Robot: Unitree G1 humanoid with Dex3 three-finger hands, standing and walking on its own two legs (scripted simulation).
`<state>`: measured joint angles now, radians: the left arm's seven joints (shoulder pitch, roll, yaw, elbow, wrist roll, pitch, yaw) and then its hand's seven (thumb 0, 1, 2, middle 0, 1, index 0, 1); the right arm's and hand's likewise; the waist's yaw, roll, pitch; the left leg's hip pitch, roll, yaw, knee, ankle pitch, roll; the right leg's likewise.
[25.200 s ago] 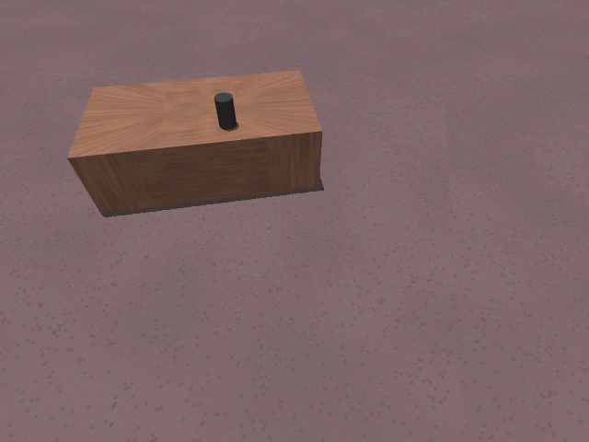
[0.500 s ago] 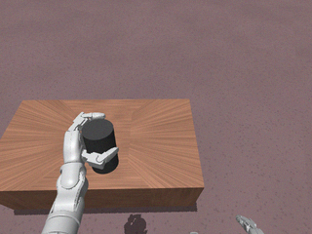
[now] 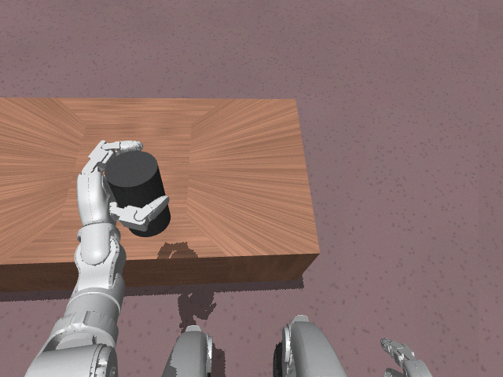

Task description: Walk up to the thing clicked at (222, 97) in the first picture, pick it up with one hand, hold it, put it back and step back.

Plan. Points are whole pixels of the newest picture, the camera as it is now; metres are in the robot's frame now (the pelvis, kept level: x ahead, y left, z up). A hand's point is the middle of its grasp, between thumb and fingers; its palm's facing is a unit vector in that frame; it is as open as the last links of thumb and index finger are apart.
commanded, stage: crouch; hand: left
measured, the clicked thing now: (141, 196) +0.40 +0.18 -0.02
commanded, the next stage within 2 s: lower in 0.90 s
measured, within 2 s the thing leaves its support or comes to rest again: neither
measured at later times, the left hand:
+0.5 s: hand (153, 184) +0.48 +0.19 -0.11, palm faces +0.20 -0.98 -0.04, open 11.1 cm
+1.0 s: hand (158, 186) +0.50 +0.19 -0.15, palm faces +0.20 -0.98 -0.05, open 11.1 cm
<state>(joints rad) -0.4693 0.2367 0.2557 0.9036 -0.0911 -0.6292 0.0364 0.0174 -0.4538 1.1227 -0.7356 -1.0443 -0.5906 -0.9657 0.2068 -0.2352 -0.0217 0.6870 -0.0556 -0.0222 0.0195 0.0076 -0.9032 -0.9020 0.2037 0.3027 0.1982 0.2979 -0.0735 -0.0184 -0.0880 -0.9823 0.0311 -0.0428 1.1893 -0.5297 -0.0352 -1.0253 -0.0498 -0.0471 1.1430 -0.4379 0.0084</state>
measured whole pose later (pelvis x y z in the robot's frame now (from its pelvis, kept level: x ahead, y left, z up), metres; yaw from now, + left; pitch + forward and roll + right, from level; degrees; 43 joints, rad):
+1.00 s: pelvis -0.03 +0.01 -0.16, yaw -2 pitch +35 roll -3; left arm -0.90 0.44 0.43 1.15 -0.01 -0.57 0.02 0.02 -0.45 1.12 -0.74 -1.03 -0.60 -0.95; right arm 0.22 -0.25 0.04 0.71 -0.08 0.01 0.04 0.00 -0.94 -0.91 0.20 0.30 0.20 0.30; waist -0.18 0.03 -0.16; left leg -1.73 0.01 -0.08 1.81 -0.68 -0.03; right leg -1.77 -0.06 -0.04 1.72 -0.56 0.02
